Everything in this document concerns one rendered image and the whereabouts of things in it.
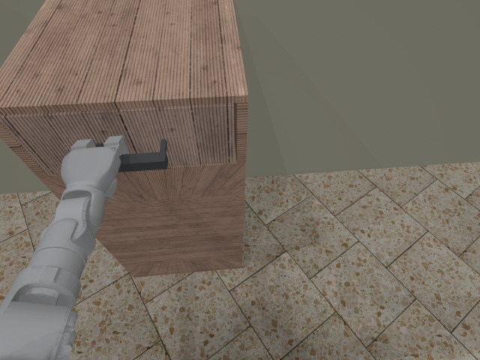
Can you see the cabinet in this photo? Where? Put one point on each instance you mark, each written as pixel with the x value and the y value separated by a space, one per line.
pixel 79 55

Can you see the robot left forearm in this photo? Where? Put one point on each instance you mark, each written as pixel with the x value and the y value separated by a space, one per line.
pixel 53 274

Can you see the handle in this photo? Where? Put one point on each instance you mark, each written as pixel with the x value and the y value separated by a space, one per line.
pixel 144 161

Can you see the left robot hand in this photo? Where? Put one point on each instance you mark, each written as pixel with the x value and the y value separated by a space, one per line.
pixel 94 166

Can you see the drawer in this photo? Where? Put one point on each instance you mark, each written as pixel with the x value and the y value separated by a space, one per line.
pixel 195 134

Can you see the left robot upper arm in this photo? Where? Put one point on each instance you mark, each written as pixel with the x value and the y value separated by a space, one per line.
pixel 30 331

